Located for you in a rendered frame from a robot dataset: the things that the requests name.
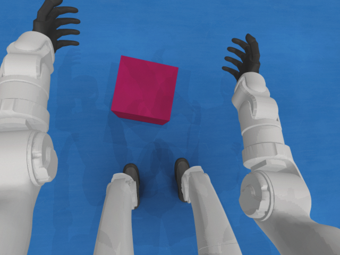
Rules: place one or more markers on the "robot right forearm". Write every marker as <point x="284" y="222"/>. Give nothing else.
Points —
<point x="264" y="147"/>

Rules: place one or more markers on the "robot left upper arm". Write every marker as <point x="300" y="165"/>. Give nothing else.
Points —
<point x="27" y="161"/>

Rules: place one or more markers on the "robot left hand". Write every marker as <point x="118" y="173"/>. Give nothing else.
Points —
<point x="47" y="23"/>

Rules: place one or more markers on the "left robot shin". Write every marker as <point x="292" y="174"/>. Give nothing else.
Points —
<point x="119" y="176"/>

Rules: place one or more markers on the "carton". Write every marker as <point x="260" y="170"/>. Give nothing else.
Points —
<point x="144" y="90"/>

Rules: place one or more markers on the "robot right upper arm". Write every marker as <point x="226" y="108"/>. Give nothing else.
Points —
<point x="280" y="204"/>

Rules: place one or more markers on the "left robot thigh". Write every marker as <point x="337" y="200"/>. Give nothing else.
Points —
<point x="114" y="235"/>

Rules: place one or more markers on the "robot left forearm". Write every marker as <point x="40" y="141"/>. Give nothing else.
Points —
<point x="25" y="83"/>

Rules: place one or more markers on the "robot right hand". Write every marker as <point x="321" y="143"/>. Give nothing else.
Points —
<point x="250" y="58"/>

